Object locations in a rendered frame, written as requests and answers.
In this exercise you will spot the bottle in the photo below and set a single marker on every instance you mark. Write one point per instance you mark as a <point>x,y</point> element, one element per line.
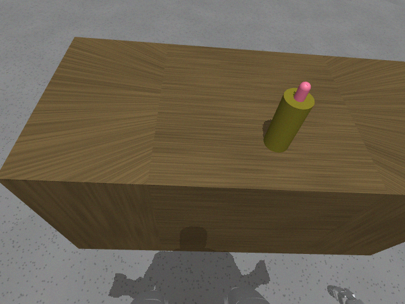
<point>294,107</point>

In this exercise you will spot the right robot hand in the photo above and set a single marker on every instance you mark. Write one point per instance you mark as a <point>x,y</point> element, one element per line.
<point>344,296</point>

